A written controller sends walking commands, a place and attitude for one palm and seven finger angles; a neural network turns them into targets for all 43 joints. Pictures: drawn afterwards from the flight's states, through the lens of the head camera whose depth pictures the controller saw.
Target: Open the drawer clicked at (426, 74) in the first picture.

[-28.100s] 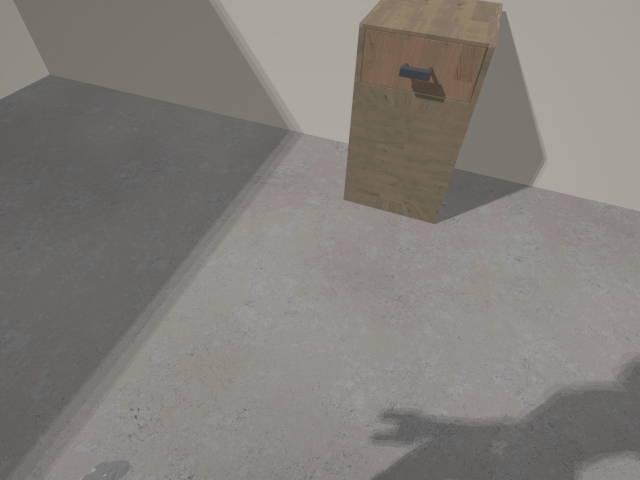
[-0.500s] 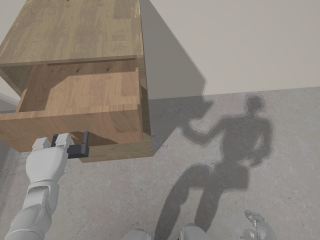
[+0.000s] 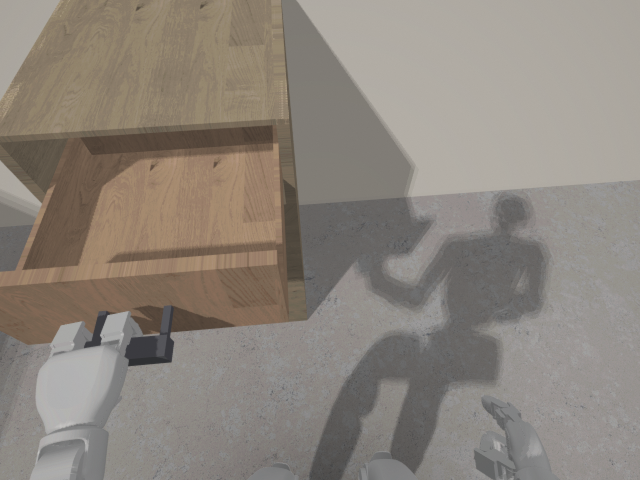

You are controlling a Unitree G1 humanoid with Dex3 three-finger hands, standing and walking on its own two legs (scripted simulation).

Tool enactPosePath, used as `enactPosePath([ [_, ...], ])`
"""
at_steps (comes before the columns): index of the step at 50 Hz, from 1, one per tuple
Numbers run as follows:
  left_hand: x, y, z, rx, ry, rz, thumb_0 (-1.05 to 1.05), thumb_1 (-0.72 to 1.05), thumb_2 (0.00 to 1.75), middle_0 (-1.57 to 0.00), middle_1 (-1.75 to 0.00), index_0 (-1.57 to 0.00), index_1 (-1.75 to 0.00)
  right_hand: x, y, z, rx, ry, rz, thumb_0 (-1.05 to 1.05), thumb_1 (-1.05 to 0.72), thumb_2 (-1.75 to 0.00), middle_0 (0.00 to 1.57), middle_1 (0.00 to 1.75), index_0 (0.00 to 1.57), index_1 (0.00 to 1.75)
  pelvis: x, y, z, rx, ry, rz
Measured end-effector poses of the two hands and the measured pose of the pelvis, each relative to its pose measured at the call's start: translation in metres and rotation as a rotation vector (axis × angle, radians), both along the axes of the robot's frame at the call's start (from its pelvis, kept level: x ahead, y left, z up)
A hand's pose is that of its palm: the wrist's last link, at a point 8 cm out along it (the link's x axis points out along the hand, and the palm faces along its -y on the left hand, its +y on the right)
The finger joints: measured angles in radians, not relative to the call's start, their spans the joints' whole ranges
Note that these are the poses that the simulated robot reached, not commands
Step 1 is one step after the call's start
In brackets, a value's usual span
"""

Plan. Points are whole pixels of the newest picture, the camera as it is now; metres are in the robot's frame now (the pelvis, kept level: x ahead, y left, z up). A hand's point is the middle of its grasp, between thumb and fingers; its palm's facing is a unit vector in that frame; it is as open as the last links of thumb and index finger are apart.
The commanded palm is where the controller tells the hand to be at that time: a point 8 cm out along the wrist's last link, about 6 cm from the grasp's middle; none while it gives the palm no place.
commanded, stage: pull the drawer open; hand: left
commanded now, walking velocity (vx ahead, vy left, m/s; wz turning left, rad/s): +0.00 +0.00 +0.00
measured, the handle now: (132, 334) +0.29 +0.27 -0.02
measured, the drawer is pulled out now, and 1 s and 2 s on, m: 0.24 0.30 0.30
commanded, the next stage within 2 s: open the thumb to release the handle in 0.96 s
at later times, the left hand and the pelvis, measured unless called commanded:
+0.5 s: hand (96, 444) +0.16 +0.28 -0.04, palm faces -0.05 -0.04 -1.00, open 6.2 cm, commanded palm +0.12 +0.28 +0.01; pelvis +0.00 +0.00 -0.01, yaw +0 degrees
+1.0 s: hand (94, 447) +0.16 +0.28 -0.04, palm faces -0.05 -0.04 -1.00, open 6.4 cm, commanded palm +0.12 +0.28 +0.01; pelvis -0.01 +0.00 -0.01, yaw +0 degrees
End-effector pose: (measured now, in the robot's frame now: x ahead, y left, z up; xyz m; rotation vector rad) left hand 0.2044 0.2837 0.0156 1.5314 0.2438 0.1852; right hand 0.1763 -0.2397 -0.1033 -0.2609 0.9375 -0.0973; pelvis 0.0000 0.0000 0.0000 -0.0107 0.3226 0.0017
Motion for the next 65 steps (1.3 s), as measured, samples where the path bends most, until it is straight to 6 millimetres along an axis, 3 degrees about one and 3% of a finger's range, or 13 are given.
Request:
enactPosePath([
  [10, -0.030, -0.005, 0.001, -0.013, 0.016, 0.009, 0.01, 0.68, 0.74, -0.37, -1.34, -0.34, -1.35, 0.021, 0.008, 0.009, 0.007, -0.054, 0.042, 0.01, -0.91, -0.90, 0.20, 0.30, 0.20, 0.30, 0.005, 0.001, 0.000, 0.000, -0.007, -0.001],
  [20, -0.060, -0.010, 0.002, -0.011, 0.016, 0.010, 0.01, 0.67, 0.74, -0.37, -1.34, -0.34, -1.35, 0.031, 0.014, 0.006, 0.015, -0.078, 0.088, 0.01, -0.91, -0.90, 0.20, 0.30, 0.20, 0.30, 0.001, -0.001, -0.005, 0.002, -0.012, 0.006],
  [28, -0.061, -0.010, 0.002, -0.010, 0.023, 0.011, 0.01, 0.68, 0.72, -0.36, -1.32, -0.32, -1.34, 0.026, 0.015, 0.006, 0.035, -0.099, 0.077, 0.01, -0.91, -0.90, 0.20, 0.30, 0.20, 0.30, -0.004, -0.004, -0.008, 0.008, -0.020, -0.006],
  [43, -0.063, -0.008, 0.002, -0.012, 0.023, -0.019, 0.00, 0.68, 0.75, -0.35, -1.31, -0.29, -1.30, 0.008, -0.003, -0.001, -0.010, -0.045, 0.042, 0.01, -0.91, -0.90, 0.20, 0.30, 0.20, 0.30, -0.005, -0.003, -0.011, 0.008, -0.004, -0.012],
  [59, -0.063, -0.009, 0.000, 0.012, -0.016, 0.015, 0.00, 0.65, 0.77, -0.38, -1.31, -0.32, -1.31, 0.017, 0.010, -0.010, 0.004, -0.052, 0.078, 0.01, -0.91, -0.90, 0.20, 0.30, 0.20, 0.30, -0.009, -0.003, -0.013, 0.007, 0.001, 0.010],
  [65, -0.063, -0.008, 0.002, 0.023, -0.015, 0.066, 0.00, 0.50, 0.72, -0.38, -1.30, -0.35, -1.30, 0.019, 0.013, -0.008, 0.015, -0.066, 0.080, 0.01, -0.91, -0.90, 0.20, 0.30, 0.20, 0.30, -0.013, -0.006, -0.011, 0.008, -0.015, 0.019],
])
